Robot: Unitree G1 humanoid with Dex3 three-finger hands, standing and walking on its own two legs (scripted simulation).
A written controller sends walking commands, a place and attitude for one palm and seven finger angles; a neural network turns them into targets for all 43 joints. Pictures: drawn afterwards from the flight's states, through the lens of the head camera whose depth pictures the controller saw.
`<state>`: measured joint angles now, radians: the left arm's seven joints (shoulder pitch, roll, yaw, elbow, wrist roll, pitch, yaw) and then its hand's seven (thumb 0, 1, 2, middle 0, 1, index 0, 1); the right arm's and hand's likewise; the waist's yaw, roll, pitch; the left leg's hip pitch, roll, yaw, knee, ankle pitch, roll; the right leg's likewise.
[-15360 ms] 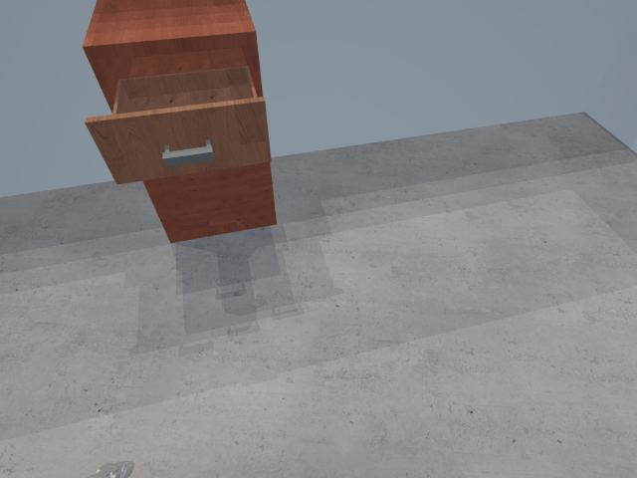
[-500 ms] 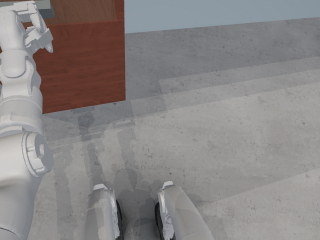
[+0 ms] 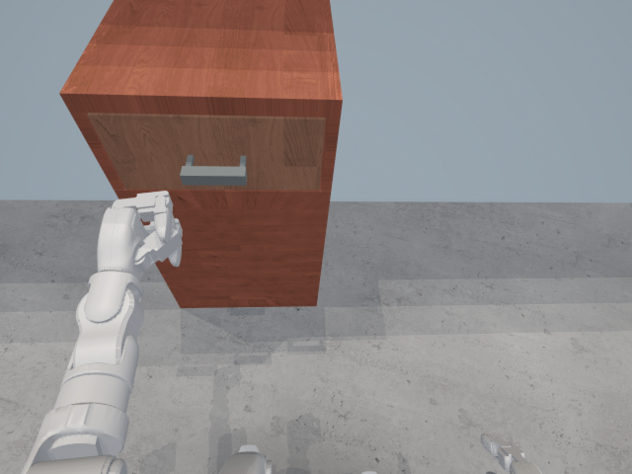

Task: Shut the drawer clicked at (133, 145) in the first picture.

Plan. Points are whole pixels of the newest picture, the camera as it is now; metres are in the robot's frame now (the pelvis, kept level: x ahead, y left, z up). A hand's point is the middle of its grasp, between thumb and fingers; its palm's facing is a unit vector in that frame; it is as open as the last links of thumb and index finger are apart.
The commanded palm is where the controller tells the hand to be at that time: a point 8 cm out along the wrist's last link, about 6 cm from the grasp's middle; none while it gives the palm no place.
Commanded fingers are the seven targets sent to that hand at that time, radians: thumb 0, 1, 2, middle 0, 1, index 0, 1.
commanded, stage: draw the hand back to the body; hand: left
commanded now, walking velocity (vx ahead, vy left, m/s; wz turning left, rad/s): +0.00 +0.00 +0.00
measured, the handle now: (215, 167) +0.62 +0.19 -0.04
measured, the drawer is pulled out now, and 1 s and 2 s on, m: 0.00 0.00 0.00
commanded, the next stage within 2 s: step back with the hand held close in 0.92 s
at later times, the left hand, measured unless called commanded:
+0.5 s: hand (62, 308) +0.25 +0.22 +0.17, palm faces +0.25 -0.92 -0.29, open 3.3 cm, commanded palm +0.20 +0.27 +0.19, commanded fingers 0.00 0.90 0.90 -1.40 -1.60 -1.40 -1.60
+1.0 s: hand out of the picture +0.18 +0.24 +0.21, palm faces +0.41 -0.83 -0.37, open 3.3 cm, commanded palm +0.13 +0.28 +0.24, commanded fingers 0.00 0.90 0.90 -1.40 -1.60 -1.40 -1.60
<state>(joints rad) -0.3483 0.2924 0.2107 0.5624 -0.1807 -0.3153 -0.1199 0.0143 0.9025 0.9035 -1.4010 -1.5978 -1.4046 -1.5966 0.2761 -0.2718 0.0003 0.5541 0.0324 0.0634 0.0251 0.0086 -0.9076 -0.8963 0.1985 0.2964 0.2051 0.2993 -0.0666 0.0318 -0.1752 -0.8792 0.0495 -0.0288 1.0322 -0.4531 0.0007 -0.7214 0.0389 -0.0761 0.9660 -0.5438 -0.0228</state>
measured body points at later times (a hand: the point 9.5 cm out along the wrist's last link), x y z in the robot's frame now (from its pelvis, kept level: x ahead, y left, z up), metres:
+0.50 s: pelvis +0.00 +0.01 +0.06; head -0.01 -0.01 +0.51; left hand +0.23 +0.27 +0.18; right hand +0.19 -0.20 -0.02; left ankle +0.02 +0.12 -0.67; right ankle -0.05 -0.11 -0.67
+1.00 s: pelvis +0.00 -0.01 +0.07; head -0.01 -0.03 +0.52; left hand +0.15 +0.28 +0.23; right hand +0.20 -0.21 -0.02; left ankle +0.02 +0.12 -0.67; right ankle -0.05 -0.11 -0.67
